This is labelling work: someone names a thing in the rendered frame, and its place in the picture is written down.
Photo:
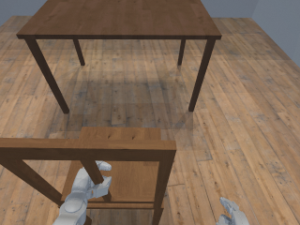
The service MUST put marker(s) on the left robot hand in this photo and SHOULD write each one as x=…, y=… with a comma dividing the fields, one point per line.
x=83, y=183

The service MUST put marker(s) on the table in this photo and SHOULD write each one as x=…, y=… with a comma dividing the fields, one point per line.
x=121, y=19

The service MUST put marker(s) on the chair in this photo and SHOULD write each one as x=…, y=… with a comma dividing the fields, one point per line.
x=141, y=165

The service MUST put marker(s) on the robot left forearm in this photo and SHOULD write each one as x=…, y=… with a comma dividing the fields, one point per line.
x=73, y=210

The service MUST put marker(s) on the right robot hand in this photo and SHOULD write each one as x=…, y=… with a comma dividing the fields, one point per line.
x=237, y=217

